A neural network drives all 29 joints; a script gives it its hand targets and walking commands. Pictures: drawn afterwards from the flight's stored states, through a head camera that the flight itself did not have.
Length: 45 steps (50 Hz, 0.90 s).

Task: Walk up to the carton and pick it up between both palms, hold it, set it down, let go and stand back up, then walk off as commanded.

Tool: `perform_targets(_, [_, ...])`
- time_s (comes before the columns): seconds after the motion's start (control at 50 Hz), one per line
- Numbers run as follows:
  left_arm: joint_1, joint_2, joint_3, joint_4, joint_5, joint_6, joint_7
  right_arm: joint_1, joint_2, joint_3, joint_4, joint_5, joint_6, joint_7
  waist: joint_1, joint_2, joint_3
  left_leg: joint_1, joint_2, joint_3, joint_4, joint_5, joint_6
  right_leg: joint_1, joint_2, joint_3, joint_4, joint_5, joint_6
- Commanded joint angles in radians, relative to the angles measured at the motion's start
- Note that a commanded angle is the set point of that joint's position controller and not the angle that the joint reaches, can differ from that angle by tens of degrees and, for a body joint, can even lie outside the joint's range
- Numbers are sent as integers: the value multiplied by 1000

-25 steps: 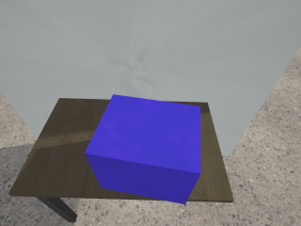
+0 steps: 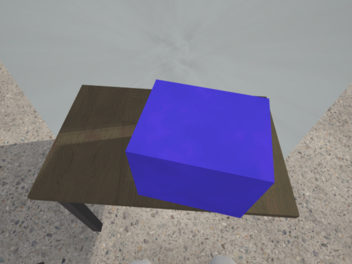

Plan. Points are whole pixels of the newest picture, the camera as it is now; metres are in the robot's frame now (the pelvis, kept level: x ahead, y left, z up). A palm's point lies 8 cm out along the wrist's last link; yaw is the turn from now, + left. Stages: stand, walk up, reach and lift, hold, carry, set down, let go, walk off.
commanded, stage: walk up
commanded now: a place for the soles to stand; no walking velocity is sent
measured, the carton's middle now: (199, 150) +0.42 -0.05 -0.05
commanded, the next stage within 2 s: none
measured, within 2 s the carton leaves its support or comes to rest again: neither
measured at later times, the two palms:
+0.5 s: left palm out of the picture +0.11 +0.30 -0.12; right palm out of the picture +0.08 -0.28 -0.09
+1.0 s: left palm out of the picture +0.11 +0.27 -0.08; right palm out of the picture +0.02 -0.30 -0.09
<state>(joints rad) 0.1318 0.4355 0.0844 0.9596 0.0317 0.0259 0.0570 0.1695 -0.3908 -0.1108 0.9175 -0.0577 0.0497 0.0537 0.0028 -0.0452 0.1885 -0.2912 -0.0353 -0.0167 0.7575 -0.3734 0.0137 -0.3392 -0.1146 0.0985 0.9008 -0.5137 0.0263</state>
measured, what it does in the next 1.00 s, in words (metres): steps on the spot: right foot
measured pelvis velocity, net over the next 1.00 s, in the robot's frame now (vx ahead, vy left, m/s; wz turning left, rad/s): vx -0.02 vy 0.00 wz -0.06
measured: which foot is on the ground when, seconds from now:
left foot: down 0.00-1.00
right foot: up 0.00-0.18, down 0.20-1.00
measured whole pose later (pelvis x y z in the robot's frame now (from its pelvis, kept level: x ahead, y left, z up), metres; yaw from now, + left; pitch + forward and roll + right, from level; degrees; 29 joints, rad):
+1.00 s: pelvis -0.02 +0.00 +0.04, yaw -4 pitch -4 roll +0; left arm 0.06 0.31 0.01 1.10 0.00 0.01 -0.02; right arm 0.13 -0.33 -0.01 1.12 -0.01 -0.03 0.00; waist -0.02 -0.02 0.08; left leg -0.13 0.00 0.00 0.40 -0.19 0.00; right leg -0.13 0.00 0.04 0.43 -0.22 0.00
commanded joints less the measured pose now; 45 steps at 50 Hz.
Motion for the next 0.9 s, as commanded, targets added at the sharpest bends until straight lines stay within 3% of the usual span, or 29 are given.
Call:
perform_targets(0.0, [1, 182, 27, -70, -38, -22, 1, -66, -272, -52, -106, 21, -55, -44, -4, 151, -172, 21, 337, -431, -405, 196, 241, -102, 109, 92, 280, -74, -56])
perform_targets(0.04, [53, 167, 13, -43, -40, -23, -6, -98, -243, -34, -92, 33, -67, -60, 27, 205, -157, 79, 321, -323, -323, 361, 226, -77, 70, 64, 144, -32, -36])
perform_targets(0.08, [39, 178, 26, -47, -25, -26, -21, -52, -232, -28, -83, 32, -75, -62, 9, 142, -176, 92, 346, -328, -279, 508, 230, -1, 78, 2, -2, -55, -27])
perform_targets(0.12, [49, 179, 33, -43, -18, -15, -33, -41, -257, -26, -85, 40, -78, -66, 7, 193, -192, 104, 359, -326, -242, 602, 216, 57, 90, -27, -96, -24, -33])
perform_targets(0.16, [54, 169, 35, -57, -7, -12, -40, -49, -245, -15, -82, 39, -78, -81, 13, 160, -173, 92, 334, -303, -190, 636, 181, 108, 90, -51, -255, 95, -53])
perform_targets(0.18, [73, 173, 39, -52, -2, -14, -40, -68, -246, -11, -84, 44, -77, -87, 37, 146, -177, 43, 311, -269, -148, 635, 149, 189, 71, -21, -356, 276, -64])
perform_targets(0.2, [52, 212, 44, -53, -8, -13, -46, -67, -226, -12, -96, 63, -77, -90, 7, 14, -232, 17, 220, -177, -98, 500, 105, 218, 34, 82, -316, 498, -106])
perform_targets(0.22, [10, 199, 42, -72, -14, -8, -58, -70, -207, -12, -80, 76, -69, -94, 15, -84, -221, 28, 102, -81, -15, 242, 49, 136, -29, 199, -399, 459, -185])
perform_targets(0.24, [-25, 199, 34, -96, -20, -15, -63, -47, -187, -3, -66, 77, -65, -97, 7, -79, -181, 72, 35, -24, 45, 108, 5, 65, -116, 300, -461, 477, -257])
perform_targets(0.26, [-40, 191, 25, -98, -16, -18, -64, -29, -164, 4, -44, 77, -67, -95, -9, -88, -210, 116, 12, -20, 45, -56, -12, 54, -149, 337, -489, 521, -276])
perform_targets(0.28, [-50, 183, 19, -97, -12, -22, -60, -10, -148, 5, -39, 75, -74, -94, -20, -140, -194, 121, 15, -21, 10, -102, -5, 44, -140, 311, -482, 574, -269])
perform_targets(0.3, [-70, 176, 12, -93, -13, -23, -57, 17, -145, 12, -21, 66, -82, -93, -40, -121, -192, 144, 26, -36, -40, -75, 9, 27, -140, 288, -458, 612, -250])
perform_targets(0.32, [-76, 177, 4, -101, -15, -22, -58, 51, -159, 6, -12, 67, -90, -92, -51, -103, -216, 206, 47, -46, -122, 66, 19, 0, -97, 219, -426, 625, -199])
perform_targets(0.34, [-105, 148, -2, -99, -20, -18, -60, 56, -168, 8, 1, 57, -100, -95, -60, -87, -205, 230, 107, -115, -221, 233, 44, -11, -20, 144, -369, 612, -118])
perform_targets(0.36, [-106, 134, 7, -94, -24, -14, -60, 36, -214, 0, 4, 50, -103, -92, -53, -23, -192, 155, 199, -247, -297, 310, 124, 26, 77, 75, -218, 494, -63])
perform_targets(0.38, [-57, 145, 8, -80, -26, -6, -53, -6, -257, -10, -2, 48, -106, -93, -22, 56, -192, 124, 316, -334, -317, 422, 198, 54, 109, 9, -134, 349, -40])
perform_targets(0.42, [-55, 141, 17, -88, -30, 1, -47, -12, -262, -6, -7, 48, -114, -98, -22, 144, -187, 169, 402, -405, -317, 664, 268, -7, 140, 22, -18, -61, -45])
perform_targets(0.44, [-45, 132, 17, -87, -35, 2, -48, -16, -253, -2, -6, 47, -121, -102, -26, 124, -192, 216, 415, -395, -307, 692, 286, -65, 135, 55, 17, -113, -51])
perform_targets(0.48, [-29, 139, 20, -82, -32, -3, -52, -29, -255, 1, -29, 46, -124, -105, -13, 175, -184, 209, 398, -362, -279, 746, 261, -66, 112, 44, 22, -73, -54])
perform_targets(0.5, [-29, 141, 23, -89, -35, -3, -54, -27, -233, 2, -27, 46, -127, -106, -12, 173, -205, 244, 357, -308, -249, 745, 227, -70, 102, 46, -38, -60, -54])
perform_targets(0.56, [19, 105, 13, -42, -25, -21, -60, -106, -205, 17, -41, 35, -110, -92, 33, 247, -220, 124, 258, -137, -218, 657, 123, 161, 97, -77, -375, 193, -73])
perform_targets(0.58, [34, 107, 13, -36, -20, -33, -58, -110, -186, 26, -37, 39, -100, -86, 37, 207, -244, 55, 194, -74, -156, 612, 69, 279, 77, -34, -443, 416, -79])
perform_targets(0.6, [-2, 170, 25, -38, -15, -37, -57, -118, -146, 34, -43, 57, -95, -82, 19, 76, -275, -30, 107, -49, -89, 394, 9, 290, -44, 190, -479, 472, -130])
perform_targets(0.62, [-57, 193, 18, -49, -26, -38, -63, -98, -140, 27, -29, 67, -88, -82, 0, -24, -251, 61, 52, -21, -65, 108, -15, 145, -147, 299, -513, 392, -224])
perform_targets(0.64, [-103, 184, 7, -58, -21, -40, -66, -67, -163, 23, 1, 56, -88, -81, -15, -25, -221, 110, 51, -27, -97, -14, -18, 83, -164, 322, -508, 395, -246])
perform_targets(0.68, [-155, 154, -13, -40, -18, -40, -66, -55, -154, 30, 30, 55, -99, -77, -46, -35, -216, 176, 72, -37, -243, 90, -7, 63, -95, 172, -504, 398, -166])
perform_targets(0.72, [-142, 135, -20, -17, -24, -34, -65, -85, -186, 25, 40, 44, -108, -70, -18, -8, -185, 171, 127, -112, -321, 215, 39, 63, -5, 83, -489, 349, -84])
perform_targets(0.78, [-135, 133, -19, 18, -30, -42, -65, -107, -183, 38, 79, 57, -107, -67, -15, -38, -223, 162, 142, -96, -358, 271, 26, 164, -2, 73, -536, 385, -83])
perform_targets(0.88, [-151, 118, -24, 47, -39, -46, -66, -101, -179, 54, 127, 53, -110, -68, -12, 13, -195, 154, 145, -86, -429, 286, 11, 209, -4, 51, -588, 389, -77])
